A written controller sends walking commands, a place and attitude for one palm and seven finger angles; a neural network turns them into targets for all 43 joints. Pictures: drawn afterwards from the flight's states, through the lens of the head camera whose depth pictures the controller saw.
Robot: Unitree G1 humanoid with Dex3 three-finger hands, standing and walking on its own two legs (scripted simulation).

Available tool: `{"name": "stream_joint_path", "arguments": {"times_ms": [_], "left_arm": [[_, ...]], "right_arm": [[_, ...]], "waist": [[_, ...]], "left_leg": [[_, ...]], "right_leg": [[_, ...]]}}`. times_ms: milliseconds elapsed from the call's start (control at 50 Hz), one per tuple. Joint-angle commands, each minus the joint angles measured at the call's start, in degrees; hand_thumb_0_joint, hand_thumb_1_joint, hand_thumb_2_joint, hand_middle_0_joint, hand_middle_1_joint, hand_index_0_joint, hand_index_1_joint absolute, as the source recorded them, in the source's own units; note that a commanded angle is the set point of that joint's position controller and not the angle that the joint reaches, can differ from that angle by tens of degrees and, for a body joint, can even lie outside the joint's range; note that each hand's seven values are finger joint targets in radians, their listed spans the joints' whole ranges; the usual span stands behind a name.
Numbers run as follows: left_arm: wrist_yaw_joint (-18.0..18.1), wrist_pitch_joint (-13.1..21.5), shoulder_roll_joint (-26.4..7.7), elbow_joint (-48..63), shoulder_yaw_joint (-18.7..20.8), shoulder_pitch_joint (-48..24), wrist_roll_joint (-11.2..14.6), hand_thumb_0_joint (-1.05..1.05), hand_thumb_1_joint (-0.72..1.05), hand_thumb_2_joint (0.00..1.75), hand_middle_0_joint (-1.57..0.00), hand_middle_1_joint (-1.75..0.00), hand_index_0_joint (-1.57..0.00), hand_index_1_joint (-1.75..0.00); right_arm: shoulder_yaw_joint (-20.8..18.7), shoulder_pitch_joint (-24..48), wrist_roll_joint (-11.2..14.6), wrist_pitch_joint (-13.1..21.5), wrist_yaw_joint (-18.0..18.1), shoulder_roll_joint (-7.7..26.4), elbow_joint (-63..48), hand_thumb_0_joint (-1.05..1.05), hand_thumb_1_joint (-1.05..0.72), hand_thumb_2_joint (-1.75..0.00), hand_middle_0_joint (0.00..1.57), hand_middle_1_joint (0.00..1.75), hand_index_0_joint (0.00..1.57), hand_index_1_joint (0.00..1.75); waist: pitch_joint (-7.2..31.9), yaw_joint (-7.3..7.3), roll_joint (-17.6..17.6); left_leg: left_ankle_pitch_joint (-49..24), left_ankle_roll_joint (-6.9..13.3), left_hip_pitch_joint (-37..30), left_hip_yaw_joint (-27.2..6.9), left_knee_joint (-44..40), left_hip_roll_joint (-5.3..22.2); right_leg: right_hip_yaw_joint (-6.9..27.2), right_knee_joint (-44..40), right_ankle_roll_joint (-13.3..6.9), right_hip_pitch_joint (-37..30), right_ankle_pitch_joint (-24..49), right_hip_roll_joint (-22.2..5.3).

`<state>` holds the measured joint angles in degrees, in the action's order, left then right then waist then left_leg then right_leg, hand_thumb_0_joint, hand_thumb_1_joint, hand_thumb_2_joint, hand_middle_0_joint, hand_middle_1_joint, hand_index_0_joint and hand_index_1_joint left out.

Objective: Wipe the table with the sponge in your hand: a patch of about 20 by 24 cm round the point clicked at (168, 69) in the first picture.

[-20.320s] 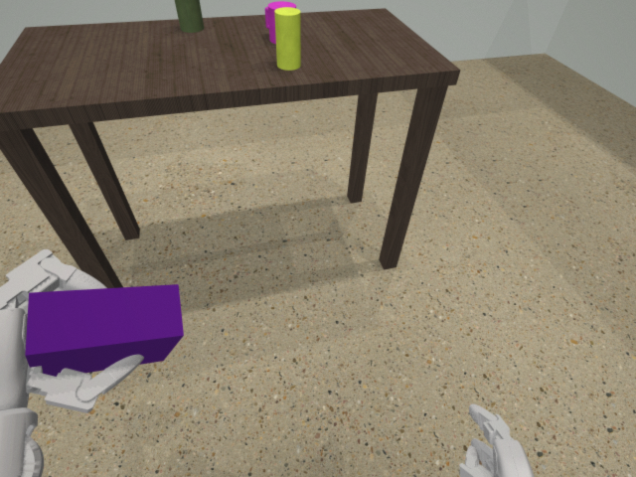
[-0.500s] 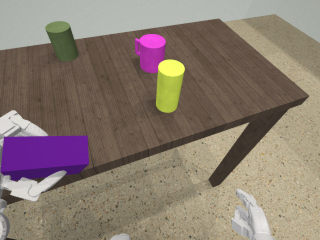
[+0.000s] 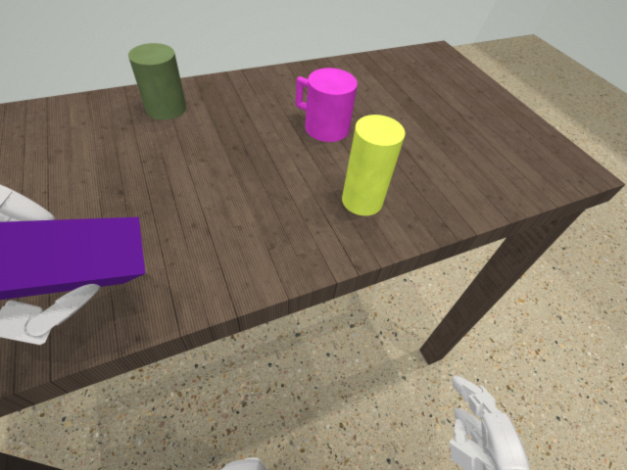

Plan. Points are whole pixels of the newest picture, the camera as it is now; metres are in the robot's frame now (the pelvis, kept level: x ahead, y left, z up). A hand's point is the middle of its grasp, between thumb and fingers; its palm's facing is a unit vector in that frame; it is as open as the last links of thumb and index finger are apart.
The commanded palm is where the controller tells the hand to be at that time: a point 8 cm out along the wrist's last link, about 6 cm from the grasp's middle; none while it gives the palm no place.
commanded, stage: come to a stop and stand still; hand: left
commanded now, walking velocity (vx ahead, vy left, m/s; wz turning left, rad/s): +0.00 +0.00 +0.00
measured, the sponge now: (83, 257) +0.26 +0.24 +0.18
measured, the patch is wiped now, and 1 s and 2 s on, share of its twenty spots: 0.00 0.00 0.00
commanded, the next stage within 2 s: none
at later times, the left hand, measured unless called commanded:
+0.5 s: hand out of the picture +0.13 +0.34 +0.17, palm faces +0.38 -0.85 -0.37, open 9.5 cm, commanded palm +0.06 +0.38 +0.19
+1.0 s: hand out of the picture -0.04 +0.49 +0.19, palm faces +0.43 -0.87 -0.24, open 9.5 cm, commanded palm -0.12 +0.51 +0.19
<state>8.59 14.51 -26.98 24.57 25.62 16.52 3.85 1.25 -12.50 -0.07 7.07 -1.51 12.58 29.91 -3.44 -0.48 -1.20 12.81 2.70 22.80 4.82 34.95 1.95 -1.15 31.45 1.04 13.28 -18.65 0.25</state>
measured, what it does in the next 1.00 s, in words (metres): walks backwards: right foot, then left foot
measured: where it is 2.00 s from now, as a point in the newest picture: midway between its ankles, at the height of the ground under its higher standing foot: outside the picture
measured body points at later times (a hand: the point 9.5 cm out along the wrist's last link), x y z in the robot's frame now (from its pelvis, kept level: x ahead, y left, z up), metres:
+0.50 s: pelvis -0.10 +0.10 -0.01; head -0.06 +0.14 +0.44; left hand +0.10 +0.38 +0.19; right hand +0.10 -0.12 -0.05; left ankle +0.05 +0.09 -0.72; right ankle -0.04 -0.11 -0.72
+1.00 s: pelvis -0.29 +0.24 -0.03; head -0.27 +0.31 +0.41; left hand -0.07 +0.54 +0.20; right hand -0.11 +0.07 -0.10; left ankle -0.16 +0.32 -0.73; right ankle -0.23 +0.11 -0.67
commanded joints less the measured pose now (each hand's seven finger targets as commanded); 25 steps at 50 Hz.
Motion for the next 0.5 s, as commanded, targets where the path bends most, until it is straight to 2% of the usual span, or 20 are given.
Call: {"name": "stream_joint_path", "arguments": {"times_ms": [0, 40, 60, 80, 100, 120, 160, 200, 220, 240, 260, 280, 300, 320, 360, 380, 420, 440, 460, 480], "left_arm": [[0.0, 5.67, -8.15, 17.67, 3.36, 5.17, 0.83, 0.0, 0.1, 1.3, -1.2, -1.6, -1.2, -1.6], [0.03, 6.4, -8.67, 16.46, 4.93, 2.99, 0.5, 0.0, 0.1, 1.3, -1.2, -1.6, -1.2, -1.6], [0.56, 6.6, -13.64, 17.61, 8.07, 0.06, 0.17, 0.0, 0.1, 1.3, -1.2, -1.6, -1.2, -1.6], [0.57, 7.05, -10.52, 16.32, 6.46, -1.11, -0.32, 0.0, 0.1, 1.3, -1.2, -1.6, -1.2, -1.6], [0.86, 6.99, -11.55, 17.14, 6.05, -3.44, -0.16, 0.0, 0.1, 1.3, -1.2, -1.6, -1.2, -1.6], [1.15, 6.95, -11.12, 16.61, 5.86, -4.11, -0.65, 0.0, 0.1, 1.3, -1.2, -1.6, -1.2, -1.6], [1.46, 6.78, -11.85, 16.88, 5.65, -3.31, -0.63, 0.0, 0.1, 1.3, -1.2, -1.6, -1.2, -1.6], [1.62, 6.74, -8.78, 20.67, 3.11, -3.84, -1.01, 0.0, 0.1, 1.3, -1.2, -1.6, -1.2, -1.6], [1.49, 6.17, -6.32, 21.05, 2.23, -2.09, -1.9, 0.0, 0.1, 1.3, -1.2, -1.6, -1.2, -1.6], [1.48, 5.35, -6.01, 23.09, 2.18, -1.52, -2.35, 0.0, 0.1, 1.3, -1.2, -1.6, -1.2, -1.6], [1.4, 4.68, -4.97, 22.17, 1.55, 0.96, -2.38, 0.0, 0.1, 1.3, -1.2, -1.6, -1.2, -1.6], [1.37, 4.11, -3.15, 23.17, 1.26, 1.63, -2.72, 0.0, 0.1, 1.3, -1.2, -1.6, -1.2, -1.6], [1.44, 3.33, -3.79, 24.08, 1.41, 1.1, -2.88, 0.0, 0.1, 1.3, -1.2, -1.6, -1.2, -1.6], [1.43, 2.69, -2.84, 22.02, 1.35, 2.18, -2.91, 0.0, 0.1, 1.3, -1.2, -1.6, -1.2, -1.6], [1.54, 1.29, -3.94, 18.08, 2.76, 4.66, -3.03, 0.0, 0.1, 1.3, -1.2, -1.6, -1.2, -1.6], [1.44, 0.88, -2.57, 17.19, 2.58, 4.92, -3.1, 0.0, 0.1, 1.3, -1.2, -1.6, -1.2, -1.6], [1.29, 0.56, -3.76, 17.32, 4.12, 4.86, -2.64, 0.0, 0.1, 1.3, -1.2, -1.6, -1.2, -1.6], [0.95, 0.49, -3.87, 19.3, 4.49, 4.09, -2.13, 0.0, 0.1, 1.3, -1.2, -1.6, -1.2, -1.6], [0.98, 0.31, -4.81, 20.09, 5.43, 4.73, -1.96, 0.0, 0.1, 1.3, -1.2, -1.6, -1.2, -1.6], [0.65, -0.13, -3.73, 21.17, 4.37, 1.91, -1.95, 0.0, 0.1, 1.3, -1.2, -1.6, -1.2, -1.6]], "right_arm": [[-4.54, 3.05, -0.22, 3.96, -0.22, 9.43, -9.04, 0.0, -0.9, -0.9, 0.2, 0.3, 0.2, 0.3], [-3.87, 5.1, -0.65, 3.93, 0.67, 8.76, -8.37, 0.0, -0.9, -0.9, 0.2, 0.3, 0.2, 0.3], [-3.64, 6.79, -0.8, 3.76, 1.0, 9.31, -8.68, 0.0, -0.9, -0.9, 0.2, 0.3, 0.2, 0.3], [-3.74, 4.79, -1.12, 3.48, 1.41, 8.41, -7.65, 0.0, -0.9, -0.9, 0.2, 0.3, 0.2, 0.3], [-3.77, 4.93, -0.84, 3.95, 1.55, 8.22, -7.18, 0.0, -0.9, -0.9, 0.2, 0.3, 0.2, 0.3], [-3.75, 4.34, -1.12, 4.29, 1.58, 8.28, -6.37, 0.0, -0.9, -0.9, 0.2, 0.3, 0.2, 0.3], [-4.04, 4.1, -0.77, 5.25, 1.29, 8.04, -5.74, 0.0, -0.9, -0.9, 0.2, 0.3, 0.2, 0.3], [-4.77, 3.16, -0.93, 5.56, 1.19, 7.89, -6.19, 0.0, -0.9, -0.9, 0.2, 0.3, 0.2, 0.3], [-4.79, 3.93, -1.1, 5.66, 1.27, 7.89, -6.47, 0.0, -0.9, -0.9, 0.2, 0.3, 0.2, 0.3], [-4.76, 4.43, -1.17, 5.56, 1.3, 8.07, -7.32, 0.0, -0.9, -0.9, 0.2, 0.3, 0.2, 0.3], [-4.5, 5.15, -0.83, 5.76, 1.24, 7.56, -7.33, 0.0, -0.9, -0.9, 0.2, 0.3, 0.2, 0.3], [-4.81, 4.93, -1.39, 5.42, 1.45, 8.2, -7.51, 0.0, -0.9, -0.9, 0.2, 0.3, 0.2, 0.3], [-4.64, 5.8, -1.42, 5.08, 1.63, 8.34, -8.28, 0.0, -0.9, -0.9, 0.2, 0.3, 0.2, 0.3], [-4.37, 6.53, -1.72, 4.56, 1.95, 8.32, -8.31, 0.0, -0.9, -0.9, 0.2, 0.3, 0.2, 0.3], [-4.09, 7.27, -1.69, 3.36, 2.41, 8.07, -8.7, 0.0, -0.9, -0.9, 0.2, 0.3, 0.2, 0.3], [-4.35, 6.8, -1.69, 2.67, 2.56, 7.57, -8.39, 0.0, -0.9, -0.9, 0.2, 0.3, 0.2, 0.3], [-4.25, 7.39, -1.15, 1.54, 3.14, 6.23, -8.55, 0.0, -0.9, -0.9, 0.2, 0.3, 0.2, 0.3], [-4.15, 7.42, -0.9, 1.13, 3.22, 5.75, -8.47, 0.0, -0.9, -0.9, 0.2, 0.3, 0.2, 0.3], [-3.55, 7.69, -0.53, 0.92, 3.23, 5.21, -8.05, 0.0, -0.9, -0.9, 0.2, 0.3, 0.2, 0.3], [-3.29, 7.74, -0.73, 0.37, 3.18, 4.8, -7.46, 0.0, -0.9, -0.9, 0.2, 0.3, 0.2, 0.3]], "waist": [[9.81, -1.61, -1.12], [6.71, -1.0, 1.64], [7.92, -1.01, 5.87], [8.09, -1.05, 9.15], [8.03, -0.8, 13.44], [8.74, -1.03, 15.76], [12.04, -0.87, 16.71], [13.73, -0.43, 15.04], [14.61, -0.3, 14.0], [14.14, -0.13, 13.57], [15.57, -0.16, 11.45], [14.12, 0.28, 11.21], [11.89, 0.13, 10.1], [10.04, -0.11, 10.73], [7.97, -0.11, 9.22], [7.47, -0.15, 5.86], [6.7, 0.66, -2.09], [7.55, 1.06, -4.43], [9.77, 1.12, -5.09], [9.79, 1.5, -3.17]], "left_leg": [[-14.29, -1.43, -11.73, -7.63, -4.59, 3.35], [-4.1, -1.38, -8.88, -9.81, -9.38, 4.2], [0.57, -0.93, -8.69, -11.4, -11.68, 5.18], [4.32, -0.59, -6.89, -13.73, -14.84, 6.7], [7.45, -0.38, -6.21, -14.82, -17.11, 7.91], [9.61, -0.55, -6.25, -15.08, -19.17, 8.63], [6.06, -1.32, -10.63, -15.51, -19.2, 9.51], [1.35, -1.81, -15.69, -15.93, -18.77, 10.48], [0.6, -1.63, -17.91, -14.99, -18.35, 10.81], [2.21, -1.84, -17.07, -14.76, -18.81, 11.01], [3.2, -2.69, -18.47, -13.46, -18.91, 10.41], [8.49, -3.61, -16.5, -13.76, -20.21, 10.23], [14.77, -5.2, -12.93, -13.65, -22.15, 9.6], [21.12, -6.32, -9.2, -12.19, -22.96, 8.76], [24.08, -8.62, -5.62, -8.63, -21.79, 5.66], [24.48, -7.63, -6.53, -6.92, -17.67, 4.06], [17.31, -4.68, -12.46, -3.52, -3.48, 1.68], [12.85, -4.05, -15.88, -4.4, 3.6, 1.2], [10.44, -3.74, -18.91, -7.08, 5.64, 2.28], [11.39, -3.81, -17.86, -7.76, 3.42, 2.67]], "right_leg": [[4.35, -4.11, -3.38, 3.73, 15.53, -5.89], [3.02, -3.99, -2.95, 5.86, 7.07, -4.54], [2.16, -2.38, -2.51, 6.37, 1.6, -3.71], [0.07, -0.13, -2.33, 4.59, -0.23, -2.78], [0.09, 1.93, -2.08, 3.96, -2.62, -2.97], [-0.37, 4.15, -2.01, 3.79, -4.22, -2.66], [-0.08, 8.17, -1.8, 6.3, -7.72, -3.05], [0.46, 8.66, -1.76, 7.98, -7.61, -2.91], [0.43, 7.13, -1.73, 7.9, -6.54, -2.09], [0.17, 4.74, -1.74, 6.07, -6.26, -1.78], [-0.45, 3.66, -1.54, 5.67, -6.03, -1.39], [-0.84, 0.99, -1.93, 3.7, -4.58, -0.47], [-1.81, -2.1, -2.33, 0.82, -4.39, 0.06], [-2.53, -5.14, -2.78, -1.52, -2.8, 0.67], [-2.91, -7.49, -4.0, -3.58, -3.84, 0.71], [-2.18, -7.97, -4.96, -1.47, -3.89, 0.0], [2.13, -10.9, -6.83, 8.58, -5.21, -5.14], [4.49, -10.27, -7.95, 12.94, -4.46, -7.98], [5.22, -8.02, -8.13, 15.4, -3.27, -9.27], [3.51, -5.24, -7.35, 15.5, -4.24, -8.21]]}}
